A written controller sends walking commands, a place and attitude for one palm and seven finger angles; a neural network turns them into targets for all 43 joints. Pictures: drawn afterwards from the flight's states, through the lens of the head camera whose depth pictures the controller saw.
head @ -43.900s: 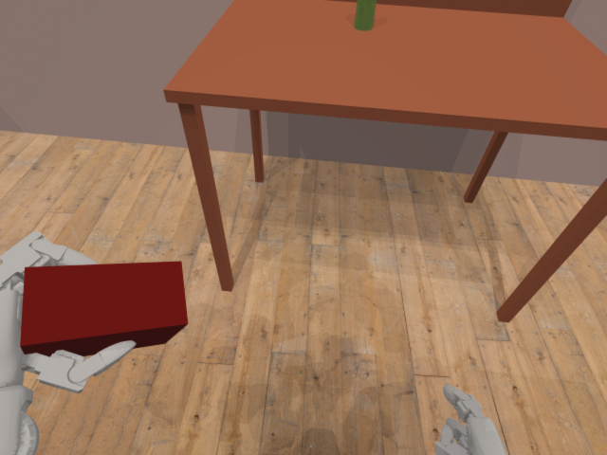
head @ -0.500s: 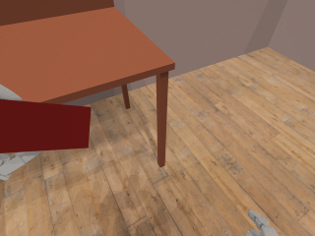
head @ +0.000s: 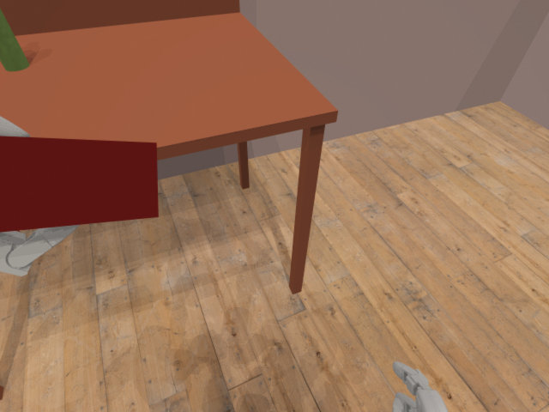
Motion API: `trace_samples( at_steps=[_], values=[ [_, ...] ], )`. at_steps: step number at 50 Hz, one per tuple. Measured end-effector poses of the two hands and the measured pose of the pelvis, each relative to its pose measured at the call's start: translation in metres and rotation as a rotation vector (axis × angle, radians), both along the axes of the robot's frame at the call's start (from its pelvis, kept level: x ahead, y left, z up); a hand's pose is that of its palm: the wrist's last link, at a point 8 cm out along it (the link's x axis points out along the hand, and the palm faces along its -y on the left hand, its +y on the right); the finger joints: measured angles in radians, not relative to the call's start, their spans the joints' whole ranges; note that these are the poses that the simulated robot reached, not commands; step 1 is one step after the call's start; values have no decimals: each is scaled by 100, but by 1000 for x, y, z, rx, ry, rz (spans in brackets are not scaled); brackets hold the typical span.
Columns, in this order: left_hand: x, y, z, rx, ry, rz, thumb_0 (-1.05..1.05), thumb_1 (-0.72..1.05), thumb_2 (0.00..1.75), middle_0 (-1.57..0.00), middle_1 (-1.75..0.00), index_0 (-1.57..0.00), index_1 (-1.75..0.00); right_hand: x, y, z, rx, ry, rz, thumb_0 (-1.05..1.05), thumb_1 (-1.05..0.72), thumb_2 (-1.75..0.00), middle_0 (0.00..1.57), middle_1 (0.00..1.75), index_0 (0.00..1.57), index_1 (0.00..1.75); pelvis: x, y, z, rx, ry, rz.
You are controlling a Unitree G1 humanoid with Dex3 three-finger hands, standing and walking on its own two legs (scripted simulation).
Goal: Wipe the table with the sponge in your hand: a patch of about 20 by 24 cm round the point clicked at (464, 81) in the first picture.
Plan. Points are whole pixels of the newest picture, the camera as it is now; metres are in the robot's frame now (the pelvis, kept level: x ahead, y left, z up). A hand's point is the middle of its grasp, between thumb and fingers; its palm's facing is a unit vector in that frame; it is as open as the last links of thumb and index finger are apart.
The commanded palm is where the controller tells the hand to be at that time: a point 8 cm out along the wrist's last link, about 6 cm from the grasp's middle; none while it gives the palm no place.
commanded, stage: stop stepping back and stand still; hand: left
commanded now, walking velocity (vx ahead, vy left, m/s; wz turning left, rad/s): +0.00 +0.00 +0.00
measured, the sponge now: (90, 177) +0.25 +0.19 +0.28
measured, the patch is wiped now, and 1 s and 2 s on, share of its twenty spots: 0.95 0.95 0.95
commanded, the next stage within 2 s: stand and wait in 0.28 s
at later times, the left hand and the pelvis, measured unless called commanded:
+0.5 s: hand out of the picture +0.21 +0.26 +0.31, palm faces +0.57 -0.77 -0.29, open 10.2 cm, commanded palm +0.16 +0.29 +0.30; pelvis +0.00 +0.01 +0.01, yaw +0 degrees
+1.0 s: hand out of the picture +0.20 +0.27 +0.30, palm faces +0.56 -0.78 -0.28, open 10.2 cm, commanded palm +0.14 +0.30 +0.30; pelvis -0.03 +0.02 +0.01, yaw -1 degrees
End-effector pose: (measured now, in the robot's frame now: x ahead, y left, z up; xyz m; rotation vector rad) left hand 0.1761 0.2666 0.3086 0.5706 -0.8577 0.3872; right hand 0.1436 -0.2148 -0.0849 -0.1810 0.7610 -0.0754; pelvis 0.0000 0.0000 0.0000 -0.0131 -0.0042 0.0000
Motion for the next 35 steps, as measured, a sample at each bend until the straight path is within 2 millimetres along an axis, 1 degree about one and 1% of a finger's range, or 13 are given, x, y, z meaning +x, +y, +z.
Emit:
trace_samples(
  at_steps=[4, 7, 10, 12, 14, 17, 19, 22, 25, 29, 32, 35],
  values=[
    [10, 15, -2, -10, 44, 37, -1, -55, 107, -72, -134, -76, -134, 10, -4, 7, -13, -16, -24, 1, -90, -90, 21, 30, 21, 30, 5, 6, 3, -3, 1, -10],
    [18, 24, -12, -43, 98, 53, -1, -55, 107, -72, -135, -76, -134, 16, -6, 13, -24, -33, -32, 1, -90, -90, 20, 30, 21, 30, 6, 9, 5, -8, 4, -13],
    [20, 25, -23, -70, 142, 43, -1, -55, 107, -72, -135, -76, -134, 21, -7, 20, -38, -49, -32, 1, -90, -90, 20, 30, 21, 30, 7, 11, 6, -9, 7, -15],
    [18, 21, -27, -74, 154, 25, -1, -55, 107, -72, -135, -76, -134, 23, -7, 24, -48, -60, -28, 1, -90, -90, 20, 30, 21, 30, 6, 11, 7, -10, 9, -15],
    [13, 16, -27, -65, 147, 3, -1, -55, 107, -72, -135, -76, -134, 25, -6, 28, -57, -69, -22, 1, -90, -90, 20, 30, 20, 30, 5, 11, 7, -10, 10, -14],
    [3, 10, -18, -30, 104, -16, -1, -55, 107, -72, -134, -76, -134, 27, -3, 31, -63, -78, -11, 1, -90, -90, 20, 30, 20, 30, 3, 12, 8, -12, 9, -11],
    [-3, 10, -10, -5, 64, -13, -1, -55, 107, -72, -134, -76, -134, 27, -1, 31, -60, -80, -4, 1, -90, -90, 20, 30, 20, 30, 2, 12, 8, -14, 8, -9],
    [-10, 17, 1, 3, 18, 14, -1, -55, 107, -72, -134, -76, -134, 26, 3, 29, -46, -78, 0, 1, -90, -90, 20, 30, 20, 30, -1, 12, 9, -16, 3, -7],
    [-10, 27, 3, -34, 15, 47, -1, -55, 107, -72, -134, -76, -134, 21, 7, 27, -28, -76, 0, 1, -90, -90, 20, 30, 21, 30, -5, 13, 9, -18, -1, -8],
    [-6, 35, -10, -112, 76, 59, -1, -55, 107, -72, -135, -76, -135, 12, 9, 25, -12, -74, -5, 1, -90, -90, 20, 30, 21, 30, -10, 15, 10, -17, -5, -13],
    [-5, 31, -23, -140, 136, 38, -1, -55, 107, -72, -135, -76, -135, 4, 9, 25, -17, -68, -10, 1, -90, -90, 20, 30, 21, 30, -14, 17, 11, -15, -5, -15],
    [-9, 24, -30, -130, 166, 5, -1, -55, 107, -72, -135, -76, -135, -4, 8, 26, -33, -58, -13, 1, -90, -90, 20, 30, 21, 30, -18, 17, 11, -12, -2, -16]
  ],
)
